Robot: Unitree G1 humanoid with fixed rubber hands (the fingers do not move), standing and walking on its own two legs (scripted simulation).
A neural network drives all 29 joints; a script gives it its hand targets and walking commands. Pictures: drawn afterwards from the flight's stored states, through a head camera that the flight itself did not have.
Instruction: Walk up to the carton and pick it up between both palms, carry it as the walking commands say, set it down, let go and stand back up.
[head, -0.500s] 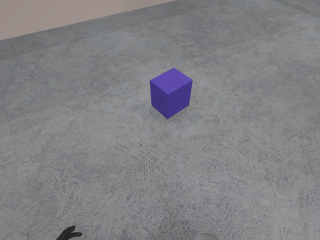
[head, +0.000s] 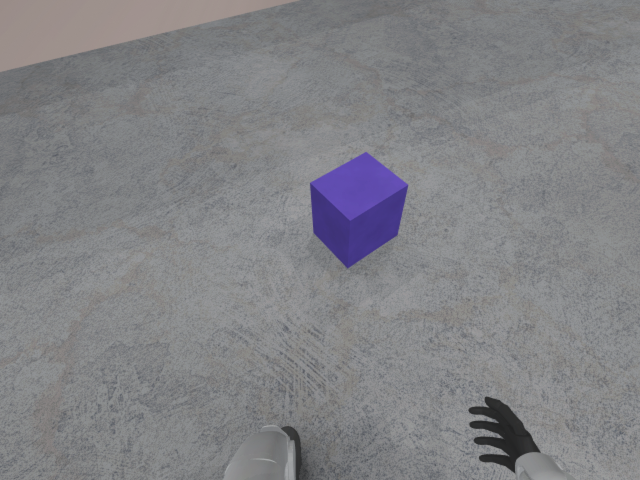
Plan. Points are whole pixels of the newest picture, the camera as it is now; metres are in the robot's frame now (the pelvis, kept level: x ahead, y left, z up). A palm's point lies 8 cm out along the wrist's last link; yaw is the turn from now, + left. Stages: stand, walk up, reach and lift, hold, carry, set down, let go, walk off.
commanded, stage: walk up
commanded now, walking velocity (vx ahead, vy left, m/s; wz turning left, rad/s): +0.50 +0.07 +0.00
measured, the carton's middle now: (356, 210) +1.04 +0.00 -0.63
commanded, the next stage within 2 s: none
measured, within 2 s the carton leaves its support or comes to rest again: neither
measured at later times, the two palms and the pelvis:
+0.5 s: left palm (228, 284) +0.41 +0.22 -0.12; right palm (533, 458) +0.18 -0.24 -0.11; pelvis +0.27 +0.00 +0.01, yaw +0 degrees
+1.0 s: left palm (231, 273) +0.43 +0.22 -0.10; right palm (500, 236) +0.56 -0.27 -0.13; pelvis +0.46 -0.03 +0.02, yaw +0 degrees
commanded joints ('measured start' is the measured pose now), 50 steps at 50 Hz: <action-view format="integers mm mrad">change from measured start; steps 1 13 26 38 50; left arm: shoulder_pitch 9 -155 -548 -246 -110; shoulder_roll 188 56 49 111 120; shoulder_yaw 28 20 0 5 11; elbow -18 -63 -193 -103 -44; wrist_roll -1 11 -4 -3 1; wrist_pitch -4 77 61 -6 12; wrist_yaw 8 -59 -99 -14 -2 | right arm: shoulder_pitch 44 329 484 444 84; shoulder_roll -73 -101 -157 -15 1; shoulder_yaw -25 -19 -40 -19 -11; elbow -29 67 112 133 44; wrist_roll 3 2 5 20 6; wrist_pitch -31 -94 -73 8 12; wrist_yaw -20 -82 -98 -71 -42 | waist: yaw -88 -70 -177 -127 -69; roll -192 155 203 -178 -277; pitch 18 -50 102 -100 7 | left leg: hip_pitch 231 353 473 127 171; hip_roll -38 211 223 24 -5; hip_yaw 32 -228 -78 -124 -33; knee -50 -349 -435 556 75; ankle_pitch -82 69 22 -251 -130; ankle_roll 26 87 82 -13 -47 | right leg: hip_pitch -144 -702 -649 -304 -352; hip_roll -175 -35 12 -215 -136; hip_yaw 27 93 -44 152 28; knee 146 978 367 104 -17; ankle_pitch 672 225 273 820 153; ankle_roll -141 -39 -46 -159 -185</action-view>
